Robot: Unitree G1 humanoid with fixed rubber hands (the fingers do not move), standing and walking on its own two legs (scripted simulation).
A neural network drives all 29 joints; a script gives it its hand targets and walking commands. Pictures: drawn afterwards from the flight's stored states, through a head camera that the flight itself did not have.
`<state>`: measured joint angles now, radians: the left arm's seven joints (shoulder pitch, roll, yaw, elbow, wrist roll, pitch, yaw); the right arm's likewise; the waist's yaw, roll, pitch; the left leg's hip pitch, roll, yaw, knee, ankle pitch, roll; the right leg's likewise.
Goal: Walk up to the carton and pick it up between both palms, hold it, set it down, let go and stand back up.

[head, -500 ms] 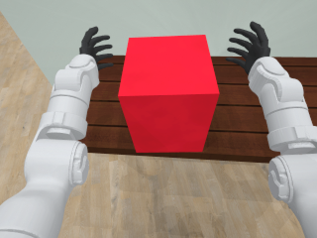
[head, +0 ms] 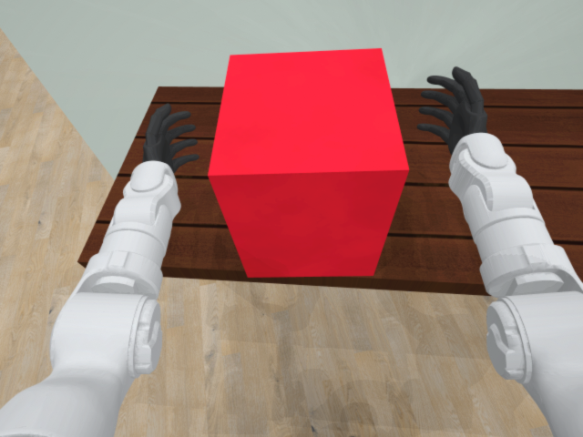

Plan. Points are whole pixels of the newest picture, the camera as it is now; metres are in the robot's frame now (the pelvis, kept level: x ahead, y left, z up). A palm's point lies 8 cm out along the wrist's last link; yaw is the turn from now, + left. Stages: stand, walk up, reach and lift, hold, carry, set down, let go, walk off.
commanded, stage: reach and lift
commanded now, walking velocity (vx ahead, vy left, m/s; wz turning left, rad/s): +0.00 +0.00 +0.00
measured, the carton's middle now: (307, 174) +0.47 +0.01 +0.07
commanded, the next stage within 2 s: none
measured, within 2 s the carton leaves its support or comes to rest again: neither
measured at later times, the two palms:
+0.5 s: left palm (186, 172) +0.46 +0.18 +0.10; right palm (438, 152) +0.46 -0.16 +0.12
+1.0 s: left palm (202, 180) +0.45 +0.16 +0.09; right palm (417, 160) +0.46 -0.13 +0.11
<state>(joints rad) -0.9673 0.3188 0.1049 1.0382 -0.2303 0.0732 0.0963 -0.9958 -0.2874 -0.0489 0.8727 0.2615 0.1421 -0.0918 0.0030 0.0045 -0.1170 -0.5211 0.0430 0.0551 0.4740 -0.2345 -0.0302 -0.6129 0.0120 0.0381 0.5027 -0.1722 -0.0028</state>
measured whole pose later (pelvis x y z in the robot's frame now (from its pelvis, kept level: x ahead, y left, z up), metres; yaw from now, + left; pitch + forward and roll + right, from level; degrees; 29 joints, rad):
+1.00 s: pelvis +0.00 +0.00 +0.00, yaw +0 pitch +17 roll +1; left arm -1.00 0.10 0.43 1.23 0.08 -0.17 0.09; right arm -0.98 0.02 -0.41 0.99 -0.28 -0.08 -0.11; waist 0.00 0.00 -0.15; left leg -0.54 0.04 0.06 0.47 -0.23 -0.03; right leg -0.63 0.01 0.04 0.50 -0.16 0.00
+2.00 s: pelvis -0.01 +0.00 +0.00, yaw +0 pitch +15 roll +1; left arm -0.97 0.09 0.43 1.23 0.08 -0.18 0.09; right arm -0.95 0.03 -0.43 0.99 -0.29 -0.09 -0.09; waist 0.00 0.00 -0.15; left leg -0.51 0.04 0.06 0.47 -0.23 -0.03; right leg -0.60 0.01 0.04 0.50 -0.16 0.00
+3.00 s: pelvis -0.01 +0.00 +0.00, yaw +0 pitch +15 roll +1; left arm -0.91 0.08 0.40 1.25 0.08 -0.38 0.09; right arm -0.91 0.02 -0.43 1.18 -0.26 -0.48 -0.13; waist 0.00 0.00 -0.17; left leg -0.52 0.04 0.06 0.47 -0.22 -0.03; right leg -0.61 0.01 0.04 0.50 -0.15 0.00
